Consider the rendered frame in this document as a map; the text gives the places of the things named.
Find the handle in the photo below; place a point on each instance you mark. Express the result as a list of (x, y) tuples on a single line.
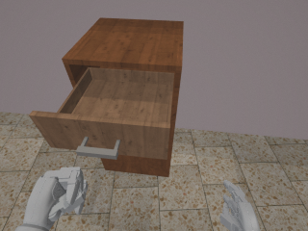
[(96, 152)]

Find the drawer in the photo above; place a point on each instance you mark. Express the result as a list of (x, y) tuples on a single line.
[(106, 105)]

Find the cabinet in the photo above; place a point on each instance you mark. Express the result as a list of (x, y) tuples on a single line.
[(132, 44)]

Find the right robot hand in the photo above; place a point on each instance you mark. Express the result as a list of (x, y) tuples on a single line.
[(242, 217)]

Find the left robot hand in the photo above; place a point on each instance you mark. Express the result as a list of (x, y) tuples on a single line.
[(66, 185)]

